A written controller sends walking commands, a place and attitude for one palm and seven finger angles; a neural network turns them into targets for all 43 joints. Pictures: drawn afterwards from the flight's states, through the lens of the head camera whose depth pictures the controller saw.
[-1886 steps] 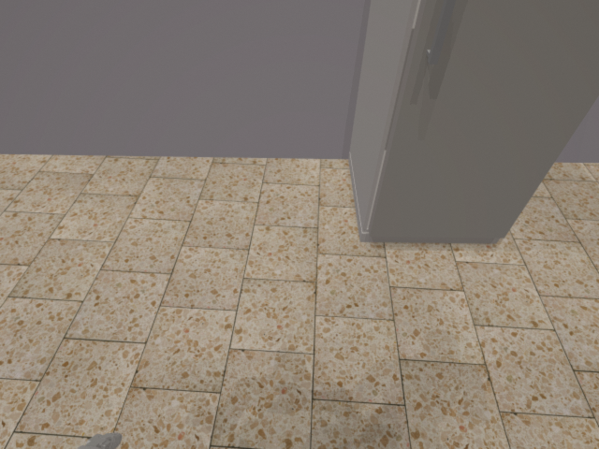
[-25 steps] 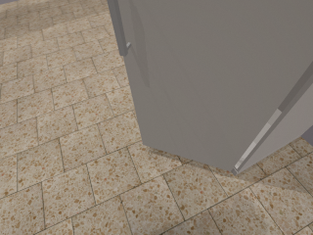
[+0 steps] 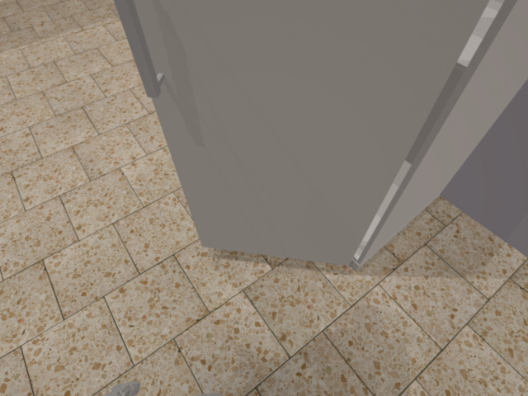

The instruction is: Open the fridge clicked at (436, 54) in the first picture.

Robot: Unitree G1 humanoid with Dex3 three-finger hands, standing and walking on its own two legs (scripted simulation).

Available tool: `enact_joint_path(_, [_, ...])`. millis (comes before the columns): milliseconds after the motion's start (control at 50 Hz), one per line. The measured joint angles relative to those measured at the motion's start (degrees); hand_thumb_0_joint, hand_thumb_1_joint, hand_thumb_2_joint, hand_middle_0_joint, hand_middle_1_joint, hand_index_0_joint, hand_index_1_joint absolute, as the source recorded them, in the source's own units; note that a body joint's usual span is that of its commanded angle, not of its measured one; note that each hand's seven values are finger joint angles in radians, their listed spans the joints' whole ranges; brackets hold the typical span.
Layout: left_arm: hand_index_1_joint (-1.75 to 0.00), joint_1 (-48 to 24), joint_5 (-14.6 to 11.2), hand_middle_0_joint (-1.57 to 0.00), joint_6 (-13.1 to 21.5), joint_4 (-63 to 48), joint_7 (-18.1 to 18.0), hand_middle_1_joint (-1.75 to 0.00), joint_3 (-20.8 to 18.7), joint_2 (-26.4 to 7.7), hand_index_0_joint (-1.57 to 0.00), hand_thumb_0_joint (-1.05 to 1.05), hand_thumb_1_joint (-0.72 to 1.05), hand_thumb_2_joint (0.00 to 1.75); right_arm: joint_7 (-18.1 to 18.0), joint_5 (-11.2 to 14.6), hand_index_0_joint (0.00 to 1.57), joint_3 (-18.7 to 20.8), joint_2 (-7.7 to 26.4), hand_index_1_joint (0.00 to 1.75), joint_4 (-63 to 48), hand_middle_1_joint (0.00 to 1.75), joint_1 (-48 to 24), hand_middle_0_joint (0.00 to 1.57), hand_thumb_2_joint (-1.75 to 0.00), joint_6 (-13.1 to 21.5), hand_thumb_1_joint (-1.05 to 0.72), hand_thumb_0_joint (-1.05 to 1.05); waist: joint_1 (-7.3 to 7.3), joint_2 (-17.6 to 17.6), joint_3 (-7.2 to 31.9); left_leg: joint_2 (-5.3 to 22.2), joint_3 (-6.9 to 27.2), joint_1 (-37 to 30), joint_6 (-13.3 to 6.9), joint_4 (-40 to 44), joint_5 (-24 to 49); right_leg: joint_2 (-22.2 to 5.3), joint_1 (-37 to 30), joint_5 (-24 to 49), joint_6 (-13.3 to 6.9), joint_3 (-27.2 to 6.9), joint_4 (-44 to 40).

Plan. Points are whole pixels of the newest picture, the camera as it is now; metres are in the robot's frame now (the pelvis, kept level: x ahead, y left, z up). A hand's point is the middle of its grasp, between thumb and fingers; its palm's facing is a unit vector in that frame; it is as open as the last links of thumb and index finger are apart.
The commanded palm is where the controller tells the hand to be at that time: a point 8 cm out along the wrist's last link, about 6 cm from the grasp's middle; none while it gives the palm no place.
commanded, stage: take the last steps up to it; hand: left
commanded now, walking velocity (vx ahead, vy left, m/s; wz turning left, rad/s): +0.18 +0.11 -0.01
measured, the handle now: (136, 19) +0.62 +0.27 +0.21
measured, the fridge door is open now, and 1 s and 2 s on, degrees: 42 42 42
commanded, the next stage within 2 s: come to a stop and stand still in 0.50 s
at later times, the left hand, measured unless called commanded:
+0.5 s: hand out of the picture +0.13 +0.19 -0.16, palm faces -0.01 -0.98 -0.20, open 7.3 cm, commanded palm none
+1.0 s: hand (131, 374) +0.16 +0.25 -0.17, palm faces +0.01 -0.98 -0.21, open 7.4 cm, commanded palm none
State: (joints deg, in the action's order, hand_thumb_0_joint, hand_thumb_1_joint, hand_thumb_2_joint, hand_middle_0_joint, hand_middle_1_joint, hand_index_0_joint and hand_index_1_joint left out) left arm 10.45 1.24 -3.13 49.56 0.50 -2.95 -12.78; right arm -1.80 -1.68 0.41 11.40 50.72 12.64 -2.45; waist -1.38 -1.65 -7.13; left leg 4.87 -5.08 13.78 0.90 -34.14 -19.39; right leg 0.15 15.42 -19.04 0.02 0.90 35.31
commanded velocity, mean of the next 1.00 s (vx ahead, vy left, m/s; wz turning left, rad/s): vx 0.03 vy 0.02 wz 0.02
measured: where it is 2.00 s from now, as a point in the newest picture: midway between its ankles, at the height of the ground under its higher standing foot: outside the picture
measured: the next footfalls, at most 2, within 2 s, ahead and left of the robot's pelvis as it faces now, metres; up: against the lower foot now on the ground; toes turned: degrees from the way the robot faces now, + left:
right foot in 0.02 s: +0.14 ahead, -0.06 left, +0.00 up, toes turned -3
left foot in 0.72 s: +0.15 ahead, +0.19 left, +0.00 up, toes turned +4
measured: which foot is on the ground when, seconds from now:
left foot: down 0.00-0.44, up 0.46-0.70, down 0.72-1.00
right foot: up 0.00-0.00, down 0.02-1.00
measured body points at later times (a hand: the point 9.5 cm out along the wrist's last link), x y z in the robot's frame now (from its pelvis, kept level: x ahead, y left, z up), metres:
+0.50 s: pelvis +0.05 +0.01 +0.00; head +0.09 +0.00 +0.44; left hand +0.13 +0.24 -0.15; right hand -0.03 -0.20 -0.16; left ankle +0.01 +0.11 -0.71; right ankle +0.06 -0.09 -0.73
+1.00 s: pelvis +0.12 +0.07 +0.00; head +0.16 +0.07 +0.45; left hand +0.16 +0.30 -0.15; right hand +0.16 -0.17 -0.15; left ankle +0.11 +0.19 -0.73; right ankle +0.10 -0.06 -0.73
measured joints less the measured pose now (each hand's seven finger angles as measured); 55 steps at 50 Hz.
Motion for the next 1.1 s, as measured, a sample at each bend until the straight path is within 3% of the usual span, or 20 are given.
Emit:
enact_joint_path(20, [-0.3, 0.3, 0.0, -0.2, 0.6, 0.2, -0.2, -0.3, 0.1, -0.1, -0.19, 0.0, 0.91, 0.9, 0.1, 0.3, 0.2, 0.2, 0.1, 0.3, 0.1, 0.3, 0.4, 0.2, -0.9, -0.1, -0.9, 0.0, 0.22, 0.1, 0.2, 0.0, -0.5, 1.0, 0.2, -2.0, -1.1, -0.2, -1.3, 2.9, 0.0, -0.6, -3.5])
enact_joint_path(80, [-0.3, 0.0, 0.4, -0.2, 1.8, 2.4, -1.0, -0.3, 1.3, 1.5, -0.19, 0.0, 0.91, 0.9, 0.5, 0.9, 0.2, 1.0, 1.5, 0.3, 1.2, 0.3, 0.7, 0.2, -0.9, -0.6, -0.9, 0.0, 2.27, -2.7, -0.6, -0.8, 2.2, 4.7, 0.1, -11.2, -8.5, 0.9, -1.3, 1.9, -0.1, 0.1, -3.0])
enact_joint_path(140, [-0.3, 0.9, 0.7, -0.2, 2.0, 3.5, -1.6, -0.3, 1.3, 2.1, -0.2, 0.0, 0.91, 0.9, 1.2, 0.8, 0.2, 1.0, 1.4, 0.3, 2.5, 0.3, 2.2, 0.2, -0.9, -0.3, -0.9, 0.0, 2.64, -1.6, 0.2, -2.5, 2.4, 7.1, -0.5, -17.1, -10.0, 0.5, -2.0, 2.3, -0.3, -0.8, -5.2])
enact_joint_path(180, [-0.3, 1.6, 0.8, -0.2, 2.0, 4.1, -1.7, -0.3, 1.1, 2.1, -0.2, 0.0, 0.91, 0.9, 1.6, 0.7, 0.2, 0.8, 0.9, 0.3, 3.0, 0.3, 3.6, 0.19, -0.9, 0.4, -0.9, 0.0, 2.69, 0.0, 1.0, -2.7, 2.0, 5.9, -0.7, -13.2, -8.9, 0.1, -2.7, 2.7, -0.1, -1.5, -6.3])
enact_joint_path(240, [-0.3, 2.5, 0.3, -0.2, 1.7, 4.8, -1.4, -0.3, 1.0, 2.1, -0.2, 0.0, 0.91, 0.9, 1.4, 0.6, 0.19, 0.3, 0.6, 0.3, 3.4, 0.3, 6.8, 0.19, -0.9, 2.3, -0.9, 0.0, 2.86, 0.9, 2.0, -2.7, 2.3, 0.9, -1.3, 1.5, 0.0, 0.2, -2.0, 0.6, 0.1, -1.8, -3.5])
enact_joint_path(300, [-0.3, 2.1, 0.0, -0.2, 0.9, 5.9, -1.1, -0.3, 0.9, 2.0, -0.2, 0.01, 0.91, 0.9, 0.6, -0.1, 0.19, -0.1, -0.9, 0.3, 4.7, 0.3, 8.9, 0.19, -0.9, 2.7, -0.91, 0.0, 2.4, 3.2, 1.5, -4.2, 0.4, -0.4, -2.6, 0.9, 0.9, -0.7, 1.9, -8.1, -1.7, -2.1, 8.8])
enact_joint_path(360, [-0.3, 1.3, 0.1, -0.2, 0.6, 6.3, -0.7, -0.3, 1.3, 2.8, -0.2, 0.01, 0.91, 0.9, 0.5, -0.4, 0.19, -0.5, -1.8, 0.3, 5.9, 0.3, 11.4, 0.19, -0.9, 2.7, -0.91, 0.0, 3.02, 2.1, 1.5, -4.4, 0.8, -2.5, -3.0, 4.0, 1.1, -0.6, 5.2, -10.7, -2.3, 1.1, 17.2])
enact_joint_path(420, [-0.3, 0.6, -0.1, -0.2, 2.0, 5.1, -0.3, -0.3, 1.7, 3.8, -0.2, 0.01, 0.92, 0.9, 0.4, -0.1, 0.19, -1.2, -2.4, 0.3, 7.6, 0.3, 13.2, 0.19, -0.9, 2.3, -0.9, 0.0, 2.58, -0.1, 1.4, -4.0, 1.8, -3.6, -2.6, 5.0, 1.2, -0.5, 2.4, -6.4, -2.4, 3.9, 5.8])
enact_joint_path(460, [-0.3, 1.2, -0.1, -0.2, 3.9, 4.0, -0.5, -0.3, 1.8, 3.5, -0.2, 0.01, 0.91, 0.9, 0.6, 0.6, 0.2, -1.4, -3.2, 0.3, 8.3, 0.3, 14.1, 0.2, -0.9, 2.2, -0.9, 0.0, 1.76, 1.0, 1.8, -5.0, 1.4, -1.8, -2.6, -0.1, -1.8, -1.4, -0.4, 3.0, -3.0, 3.0, -4.1])
enact_joint_path(480, [-0.3, 1.1, -0.1, -0.2, 4.4, 4.6, -0.9, -0.3, 1.8, 4.0, -0.2, 0.0, 0.91, 0.9, 0.7, 0.7, 0.2, -1.2, -3.2, 0.3, 8.8, 0.3, 13.5, 0.2, -0.9, 1.7, -0.9, 0.0, 1.98, 0.1, 1.4, -4.5, 2.1, 0.0, -2.5, -5.5, -5.1, -1.0, -0.5, 4.1, -2.7, 3.7, -3.3])
enact_joint_path(540, [-0.3, 1.9, 0.1, -0.2, 4.0, 5.9, -1.7, -0.3, 1.4, 4.6, -0.2, 0.0, 0.93, 0.9, 1.3, 0.5, 0.2, -0.1, -2.9, 0.3, 9.0, 0.3, 11.7, 0.2, -0.9, 0.7, -0.9, 0.0, 2.99, -1.4, 2.1, -3.8, 3.4, 7.1, -2.4, -22.5, -9.2, -0.7, -2.5, 2.1, -2.0, 5.6, -4.6])
enact_joint_path(600, [-0.3, 3.7, 0.7, -0.2, 4.1, 7.2, -2.3, -0.3, 0.7, 4.0, -0.2, 0.0, 0.93, 0.9, 1.8, 0.4, 0.2, 0.5, -3.0, 0.3, 7.3, 0.3, 9.3, 0.2, -0.9, 0.8, -0.9, 0.01, 3.1, 0.2, 3.3, -2.5, 3.0, 12.3, -2.3, -29.7, -7.2, -1.5, -4.0, 3.0, -1.0, 5.0, -8.4])
enact_joint_path(660, [-0.3, 4.7, 0.9, -0.2, 4.0, 8.5, -2.2, -0.3, 0.4, 3.5, -0.2, 0.0, 0.93, 0.9, 1.7, 0.7, 0.19, 0.6, -3.4, 0.3, 4.9, 0.3, 7.1, 0.19, -0.9, 2.2, -0.91, 0.0, 3.09, 2.0, 3.4, -0.7, 3.0, 11.5, -1.3, -19.5, -4.9, -2.7, -5.1, 3.6, 0.4, 4.2, -10.6])
enact_joint_path(720, [-0.3, 5.1, 0.1, -0.2, 3.7, 9.1, -2.0, -0.3, 0.7, 3.9, -0.2, 0.0, 0.92, 0.9, 0.6, 0.9, 0.19, 0.5, -2.1, 0.3, 3.6, 0.3, 6.2, 0.19, -0.9, 4.0, -0.92, 0.01, 2.35, 1.6, 2.4, 0.2, 3.0, 5.1, -0.6, -1.1, 9.9, -3.3, -5.0, 0.7, 1.8, 3.8, -6.5])
enact_joint_path(780, [-0.3, 4.3, -0.7, -0.2, 2.4, 9.3, -2.2, -0.3, 1.0, 3.3, -0.2, 0.0, 0.92, 0.9, -0.4, 0.9, 0.19, 0.0, -2.9, 0.3, 4.5, 0.3, 4.5, 0.19, -0.9, 4.1, -0.92, 0.01, 1.12, 3.9, 1.1, -1.6, 0.6, 1.2, -0.3, 0.5, 2.6, -4.8, -2.8, -5.0, 0.8, 1.0, 1.9])
enact_joint_path(820, [-0.3, 3.1, -0.8, -0.2, 1.2, 9.1, -2.4, -0.3, 1.0, 2.7, -0.2, 0.01, 0.92, 0.9, -1.4, 0.7, 0.19, -0.3, -3.5, 0.3, 4.7, 0.3, 3.6, 0.19, -0.9, 3.4, -0.94, 0.01, 0.78, 4.8, 0.3, -2.5, 0.1, -0.5, -0.6, 2.0, 1.6, -4.5, -2.0, -8.2, 0.6, 0.9, 4.0])
enact_joint_path(860, [-0.3, 1.7, -0.8, -0.2, 0.7, 8.7, -2.2, -0.3, 1.1, 2.2, -0.19, 0.01, 0.92, 0.9, -1.7, 0.8, 0.2, -0.4, -3.5, 0.3, 4.8, 0.3, 2.9, 0.2, -0.9, 2.8, -0.95, 0.01, 0.66, 4.6, -0.6, -3.0, 0.6, -1.5, -0.5, 3.5, 2.7, -3.8, -2.4, -5.8, 0.5, 2.1, 0.8])
enact_joint_path(900, [-0.3, 1.1, -0.7, -0.2, 1.1, 8.1, -2.0, -0.3, 1.1, 1.9, -0.19, 0.01, 0.92, 0.9, -1.4, 1.1, 0.2, -0.3, -3.3, 0.3, 5.0, 0.3, 2.0, 0.2, -0.9, 2.0, -0.95, 0.01, 0.63, 4.3, -1.1, -3.4, 1.0, -1.6, -0.7, 3.6, 2.9, -3.1, -3.5, 2.8, 0.2, 2.1, -4.0])
enact_joint_path(920, [-0.3, 1.1, -0.6, -0.2, 1.4, 8.0, -2.0, -0.3, 1.1, 2.0, -0.19, 0.01, 0.92, 0.9, -1.3, 1.3, 0.2, -0.1, -3.0, 0.3, 5.2, 0.3, 1.5, 0.2, -0.9, 1.6, -0.95, 0.01, 0.71, 3.7, -1.0, -3.1, 1.2, -1.6, -0.6, 3.4, 2.7, -2.7, -3.8, 3.6, 0.3, 2.3, -4.5])
enact_joint_path(1100, [-0.3, 1.6, -0.3, -0.2, 1.1, 7.4, -1.8, -0.3, 1.9, 1.9, -0.19, 0.0, 0.91, 0.9, -0.5, 1.2, 0.2, 0.8, -2.1, 0.3, 4.0, 0.3, -1.5, 0.2, -0.9, 1.3, -0.92, 0.0, 1.47, 1.8, 1.1, -2.1, 0.5, -0.7, -0.4, 5.1, 3.8, -1.6, -2.6, 3.0, 0.1, 1.6, -6.2])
